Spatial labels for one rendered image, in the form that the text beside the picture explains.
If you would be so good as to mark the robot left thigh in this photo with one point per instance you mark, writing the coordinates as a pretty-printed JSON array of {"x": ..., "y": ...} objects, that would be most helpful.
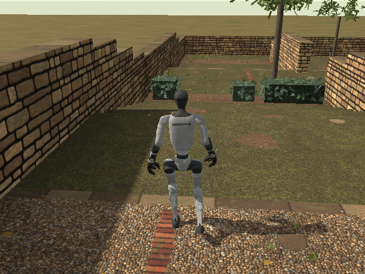
[{"x": 169, "y": 169}]

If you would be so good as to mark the right robot upper arm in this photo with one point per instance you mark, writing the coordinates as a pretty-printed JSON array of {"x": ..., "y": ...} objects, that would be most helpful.
[{"x": 202, "y": 129}]

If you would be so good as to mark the left robot shin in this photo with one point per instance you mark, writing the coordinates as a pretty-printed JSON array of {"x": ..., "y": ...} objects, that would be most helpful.
[{"x": 173, "y": 202}]

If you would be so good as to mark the robot left forearm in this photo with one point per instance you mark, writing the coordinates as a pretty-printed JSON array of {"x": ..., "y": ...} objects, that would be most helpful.
[{"x": 154, "y": 152}]

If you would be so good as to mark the left robot upper arm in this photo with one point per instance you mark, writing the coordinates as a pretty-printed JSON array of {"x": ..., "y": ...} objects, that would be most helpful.
[{"x": 161, "y": 129}]

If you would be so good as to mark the robot right forearm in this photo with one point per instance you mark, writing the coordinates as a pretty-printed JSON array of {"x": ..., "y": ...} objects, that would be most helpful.
[{"x": 210, "y": 149}]

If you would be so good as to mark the robot left hand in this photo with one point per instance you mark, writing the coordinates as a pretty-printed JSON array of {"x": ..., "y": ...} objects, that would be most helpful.
[{"x": 150, "y": 165}]

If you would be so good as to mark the robot right hand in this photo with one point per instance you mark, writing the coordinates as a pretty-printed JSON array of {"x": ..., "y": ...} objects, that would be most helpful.
[{"x": 208, "y": 158}]

